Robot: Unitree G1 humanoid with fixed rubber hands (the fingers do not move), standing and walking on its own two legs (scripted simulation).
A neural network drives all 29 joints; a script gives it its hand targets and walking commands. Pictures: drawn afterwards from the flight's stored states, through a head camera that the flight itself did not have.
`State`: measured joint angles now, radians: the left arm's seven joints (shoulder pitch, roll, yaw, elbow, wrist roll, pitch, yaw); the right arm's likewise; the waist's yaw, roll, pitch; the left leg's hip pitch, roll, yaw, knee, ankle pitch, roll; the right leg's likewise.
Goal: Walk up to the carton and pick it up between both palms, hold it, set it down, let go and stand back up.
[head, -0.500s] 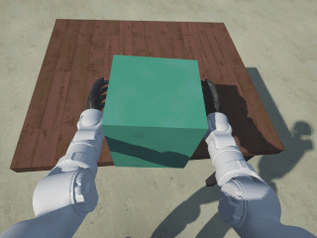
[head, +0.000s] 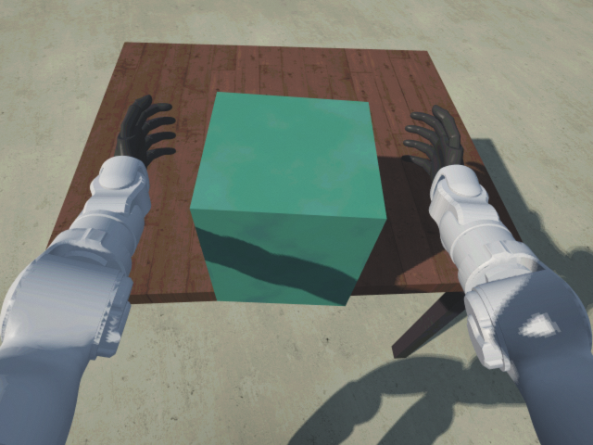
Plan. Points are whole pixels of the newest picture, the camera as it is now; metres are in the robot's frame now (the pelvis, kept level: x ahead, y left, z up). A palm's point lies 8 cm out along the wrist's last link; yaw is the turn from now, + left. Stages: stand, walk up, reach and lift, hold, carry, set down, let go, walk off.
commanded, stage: set down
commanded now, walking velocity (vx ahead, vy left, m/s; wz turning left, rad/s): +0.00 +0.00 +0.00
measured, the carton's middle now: (287, 208) +0.45 +0.04 +0.03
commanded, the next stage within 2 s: none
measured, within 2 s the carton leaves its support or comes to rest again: neither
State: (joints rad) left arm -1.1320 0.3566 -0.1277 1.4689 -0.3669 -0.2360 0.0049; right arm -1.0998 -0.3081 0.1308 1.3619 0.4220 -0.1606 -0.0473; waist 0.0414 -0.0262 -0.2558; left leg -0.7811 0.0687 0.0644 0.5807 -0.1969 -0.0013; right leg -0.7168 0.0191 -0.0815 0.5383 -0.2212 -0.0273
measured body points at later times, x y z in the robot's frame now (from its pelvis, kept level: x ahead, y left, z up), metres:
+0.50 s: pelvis +0.00 -0.01 +0.01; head +0.05 +0.02 +0.46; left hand +0.48 +0.26 +0.19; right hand +0.50 -0.16 +0.19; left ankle +0.03 +0.12 -0.72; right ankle +0.00 -0.10 -0.72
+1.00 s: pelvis +0.00 -0.01 +0.02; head +0.03 +0.01 +0.47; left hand +0.43 +0.26 +0.15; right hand +0.45 -0.15 +0.14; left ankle +0.03 +0.12 -0.72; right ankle +0.00 -0.10 -0.72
